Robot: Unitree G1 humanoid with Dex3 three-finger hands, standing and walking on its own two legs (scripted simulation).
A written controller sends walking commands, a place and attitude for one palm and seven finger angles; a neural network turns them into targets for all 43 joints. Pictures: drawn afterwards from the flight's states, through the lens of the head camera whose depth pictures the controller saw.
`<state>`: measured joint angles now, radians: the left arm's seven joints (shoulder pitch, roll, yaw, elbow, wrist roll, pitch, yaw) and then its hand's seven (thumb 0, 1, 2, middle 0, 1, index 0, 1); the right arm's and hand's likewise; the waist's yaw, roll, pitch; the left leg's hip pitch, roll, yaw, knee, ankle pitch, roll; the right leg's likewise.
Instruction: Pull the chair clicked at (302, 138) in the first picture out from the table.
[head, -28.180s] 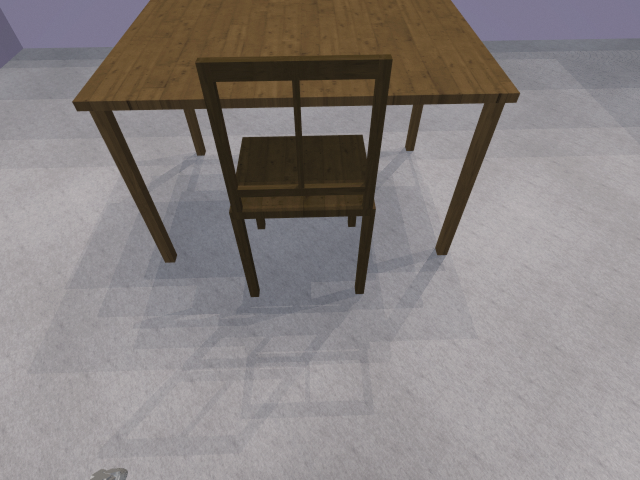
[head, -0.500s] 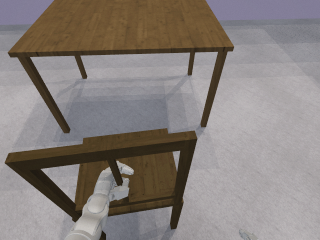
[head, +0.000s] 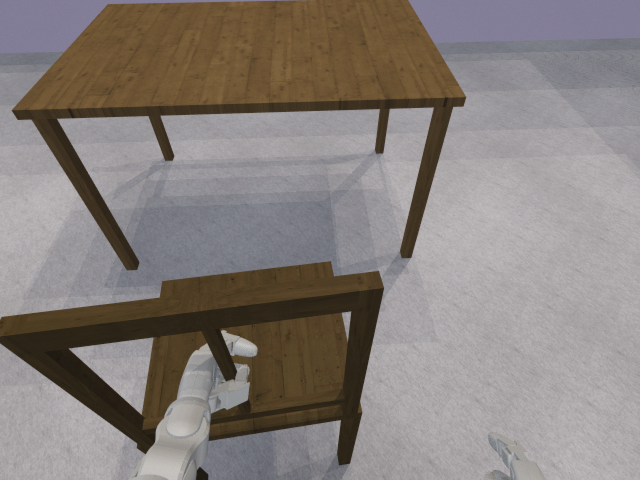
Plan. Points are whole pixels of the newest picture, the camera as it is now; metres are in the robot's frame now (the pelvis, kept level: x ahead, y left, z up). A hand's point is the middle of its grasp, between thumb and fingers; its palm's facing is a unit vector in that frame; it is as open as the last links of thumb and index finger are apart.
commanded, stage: open the thumb and straighten the fingers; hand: left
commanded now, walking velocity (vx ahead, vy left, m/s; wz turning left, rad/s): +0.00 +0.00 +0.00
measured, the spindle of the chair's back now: (230, 373) +0.28 +0.15 -0.08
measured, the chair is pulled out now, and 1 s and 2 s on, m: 0.58 0.58 0.58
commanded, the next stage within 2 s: draw the fingers out of the gap in 0.70 s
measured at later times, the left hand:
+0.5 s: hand (239, 381) +0.26 +0.13 -0.06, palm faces -0.03 -0.99 -0.15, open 14.9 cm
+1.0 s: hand (226, 411) +0.22 +0.14 -0.06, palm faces -0.01 -0.99 -0.17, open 17.4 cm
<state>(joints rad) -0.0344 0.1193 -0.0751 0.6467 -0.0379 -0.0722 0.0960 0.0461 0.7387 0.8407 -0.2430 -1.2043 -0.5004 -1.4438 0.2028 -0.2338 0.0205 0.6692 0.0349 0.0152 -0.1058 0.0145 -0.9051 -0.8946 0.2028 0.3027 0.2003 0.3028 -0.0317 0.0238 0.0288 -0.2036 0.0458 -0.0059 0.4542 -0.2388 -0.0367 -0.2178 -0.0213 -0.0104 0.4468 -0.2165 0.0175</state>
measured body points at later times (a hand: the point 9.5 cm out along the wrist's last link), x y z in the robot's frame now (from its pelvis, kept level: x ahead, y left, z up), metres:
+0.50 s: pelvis +0.02 +0.01 -0.03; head +0.05 -0.01 +0.42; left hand +0.26 +0.18 -0.05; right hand +0.18 -0.23 -0.12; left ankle +0.00 +0.14 -0.74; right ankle +0.01 -0.13 -0.74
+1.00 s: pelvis +0.02 +0.00 -0.04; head +0.05 -0.01 +0.41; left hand +0.22 +0.19 -0.05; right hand +0.19 -0.24 -0.12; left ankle +0.00 +0.14 -0.74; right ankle +0.01 -0.13 -0.74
